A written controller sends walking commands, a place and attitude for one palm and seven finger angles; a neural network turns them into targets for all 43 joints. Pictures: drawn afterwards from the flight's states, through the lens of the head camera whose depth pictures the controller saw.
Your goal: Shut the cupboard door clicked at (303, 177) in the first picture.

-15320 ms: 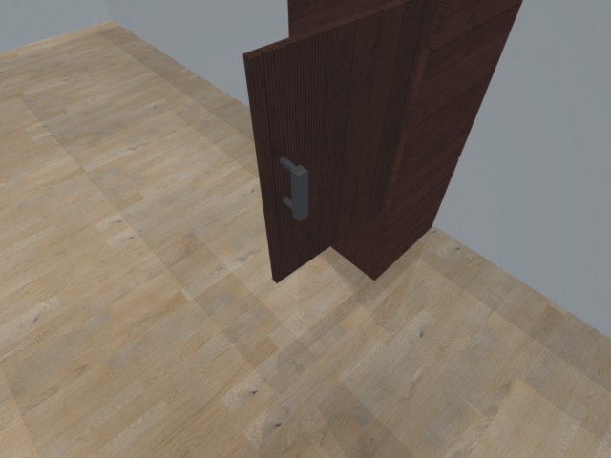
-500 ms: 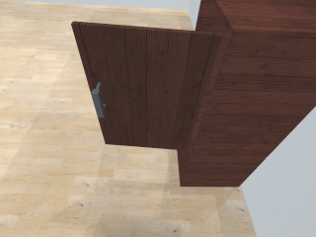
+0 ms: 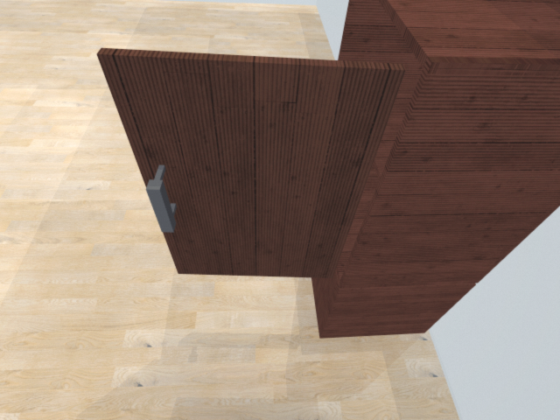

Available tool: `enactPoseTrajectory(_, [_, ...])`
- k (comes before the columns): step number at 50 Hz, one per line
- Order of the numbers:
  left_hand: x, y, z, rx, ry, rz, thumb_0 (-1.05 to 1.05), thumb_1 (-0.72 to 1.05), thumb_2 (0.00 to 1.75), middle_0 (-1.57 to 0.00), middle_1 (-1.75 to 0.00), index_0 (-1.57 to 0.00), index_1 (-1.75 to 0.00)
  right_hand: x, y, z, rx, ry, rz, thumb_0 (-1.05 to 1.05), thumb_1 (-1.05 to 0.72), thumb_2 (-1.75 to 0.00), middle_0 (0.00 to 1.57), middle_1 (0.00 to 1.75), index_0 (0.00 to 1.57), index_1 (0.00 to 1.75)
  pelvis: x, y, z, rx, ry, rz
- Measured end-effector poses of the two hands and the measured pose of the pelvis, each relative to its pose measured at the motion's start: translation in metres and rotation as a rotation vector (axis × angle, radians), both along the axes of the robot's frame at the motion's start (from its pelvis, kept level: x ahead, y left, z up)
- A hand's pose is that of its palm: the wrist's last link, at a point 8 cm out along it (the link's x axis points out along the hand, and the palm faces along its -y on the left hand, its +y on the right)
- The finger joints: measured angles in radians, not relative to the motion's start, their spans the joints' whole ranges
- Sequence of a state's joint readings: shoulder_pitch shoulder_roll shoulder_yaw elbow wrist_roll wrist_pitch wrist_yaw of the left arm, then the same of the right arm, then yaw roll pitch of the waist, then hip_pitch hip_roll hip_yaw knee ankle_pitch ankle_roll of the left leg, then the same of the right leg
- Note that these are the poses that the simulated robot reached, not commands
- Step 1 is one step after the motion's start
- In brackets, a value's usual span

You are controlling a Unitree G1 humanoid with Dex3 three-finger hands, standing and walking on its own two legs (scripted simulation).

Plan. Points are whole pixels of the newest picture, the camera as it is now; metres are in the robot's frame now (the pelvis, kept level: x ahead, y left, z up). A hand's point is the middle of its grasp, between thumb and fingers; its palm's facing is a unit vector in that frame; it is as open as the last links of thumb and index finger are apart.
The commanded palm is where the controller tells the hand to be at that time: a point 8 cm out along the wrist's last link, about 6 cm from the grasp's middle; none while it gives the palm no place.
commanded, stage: come to a stop and stand still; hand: left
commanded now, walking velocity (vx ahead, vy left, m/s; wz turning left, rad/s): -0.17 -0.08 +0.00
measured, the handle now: (164, 199) +0.47 +0.24 -0.01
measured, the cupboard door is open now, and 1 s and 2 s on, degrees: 86 86 86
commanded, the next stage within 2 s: look again from close up in 1.52 s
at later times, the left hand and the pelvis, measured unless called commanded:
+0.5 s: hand out of the picture +0.07 +0.18 -0.18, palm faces +0.04 -0.98 -0.20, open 7.3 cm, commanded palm none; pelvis +0.03 +0.00 +0.00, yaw +0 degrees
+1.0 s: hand out of the picture +0.00 +0.14 -0.16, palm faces +0.02 -0.98 -0.21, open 7.4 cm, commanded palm none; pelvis +0.01 -0.03 +0.00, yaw +0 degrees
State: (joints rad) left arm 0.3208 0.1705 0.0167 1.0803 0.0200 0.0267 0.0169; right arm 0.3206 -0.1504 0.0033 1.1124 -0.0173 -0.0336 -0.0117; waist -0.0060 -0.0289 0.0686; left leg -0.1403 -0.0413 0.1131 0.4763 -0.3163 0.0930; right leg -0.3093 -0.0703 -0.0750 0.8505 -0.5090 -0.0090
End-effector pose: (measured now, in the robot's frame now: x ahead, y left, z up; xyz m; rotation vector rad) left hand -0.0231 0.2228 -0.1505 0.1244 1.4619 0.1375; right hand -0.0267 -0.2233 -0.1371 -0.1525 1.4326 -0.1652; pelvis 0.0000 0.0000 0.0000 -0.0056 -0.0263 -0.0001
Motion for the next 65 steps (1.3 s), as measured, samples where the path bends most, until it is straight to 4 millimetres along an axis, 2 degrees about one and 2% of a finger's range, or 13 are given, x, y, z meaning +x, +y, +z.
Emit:
enactPoseTrajectory(4, [0.042,-0.003,0.004,0.015,-0.098,-0.004,0.01,0.91,0.9,-0.2,-0.3,-0.2,-0.3,-0.012,0.01,-0.006,0.033,0.076,-0.022,0.01,-0.9,-0.89,0.2,0.3,0.2,0.3,0.013,-0.001,-0.001,0.006,-0.002,0.01])
enactPoseTrajectory(7, [0.063,0.0,0.001,0.04,-0.142,-0.002,0.01,0.93,0.9,-0.2,-0.3,-0.2,-0.3,-0.011,0.013,-0.013,0.045,0.108,-0.043,0.01,-0.9,-0.89,0.2,0.3,0.2,0.3,0.024,-0.003,-0.007,0.014,-0.005,0.015])
enactPoseTrajectory(12, [0.083,0.004,0.002,0.041,-0.142,-0.016,0.01,0.93,0.9,-0.2,-0.3,-0.2,-0.3,0.013,0.02,-0.01,0.037,0.076,-0.067,0.01,-0.91,-0.89,0.2,0.3,0.2,0.3,0.034,0.001,-0.003,0.004,0.012,0.011])
enactPoseTrajectory(19, [0.097,0.008,0.002,0.038,-0.162,-0.014,0.0,0.92,0.9,-0.2,-0.3,-0.2,-0.3,0.047,0.02,-0.007,0.009,-0.008,-0.044,0.02,-0.92,-0.89,0.2,0.3,0.2,0.3,0.031,0.006,-0.002,0.005,0.013,0.007])
enactPoseTrajectory(26, [0.086,0.006,0.003,0.047,-0.154,-0.01,0.0,0.92,0.9,-0.2,-0.3,-0.2,-0.3,0.063,0.004,-0.006,-0.013,-0.065,-0.03,0.02,-0.92,-0.89,0.2,0.3,0.2,0.3,0.027,0.003,-0.001,-0.002,0.005,0.003])
enactPoseTrajectory(33, [0.057,0.002,0.008,0.064,-0.145,-0.002,0.0,0.91,0.9,-0.2,-0.3,-0.2,-0.3,0.079,-0.007,-0.01,-0.001,-0.182,0.041,0.01,-0.92,-0.89,0.19,0.3,0.2,0.3,0.019,-0.001,-0.005,0.003,-0.012,0.01])
enactPoseTrajectory(37, [0.039,-0.004,0.014,0.064,-0.118,-0.008,0.0,0.91,0.9,-0.2,-0.3,-0.2,-0.3,0.079,-0.012,-0.011,0.017,-0.203,0.05,0.01,-0.93,-0.89,0.2,0.3,0.2,0.3,0.015,-0.007,-0.002,0.01,-0.018,0.004])
enactPoseTrajectory(41, [0.026,-0.013,0.017,0.059,-0.09,-0.011,0.0,0.91,0.9,-0.2,-0.3,-0.2,-0.3,0.068,-0.017,-0.011,0.034,-0.183,0.056,0.01,-0.93,-0.89,0.19,0.3,0.2,0.3,0.012,-0.014,0.001,0.015,-0.011,0.001])
enactPoseTrajectory(45, [0.018,-0.022,0.019,0.051,-0.068,-0.008,0.0,0.91,0.9,-0.2,-0.3,-0.2,-0.3,0.05,-0.02,-0.012,0.05,-0.126,0.054,0.01,-0.92,-0.89,0.19,0.3,0.2,0.3,0.011,-0.021,0.003,0.018,-0.004,0.003])
enactPoseTrajectory(55, [0.021,-0.044,0.017,0.037,-0.048,-0.004,0.0,0.91,0.9,-0.2,-0.3,-0.2,-0.3,0.003,-0.018,-0.014,0.089,0.036,0.026,0.01,-0.91,-0.89,0.19,0.3,0.2,0.3,0.014,-0.036,0.004,0.021,0.002,0.013])
enactPoseTrajectory(60, [0.025,-0.049,0.016,0.037,-0.041,-0.003,0.01,0.92,0.9,-0.2,-0.3,-0.2,-0.3,-0.006,-0.017,-0.013,0.1,0.072,0.01,0.01,-0.91,-0.89,0.19,0.3,0.2,0.3,0.018,-0.042,0.004,0.021,0.005,0.016])
enactPoseTrajectory(65, [0.028,-0.053,0.015,0.037,-0.041,0.001,0.01,0.92,0.9,-0.2,-0.3,-0.2,-0.3,-0.003,-0.018,-0.013,0.101,0.075,0.006,0.01,-0.91,-0.89,0.19,0.3,0.2,0.3,0.021,-0.047,0.004,0.02,0.006,0.018])
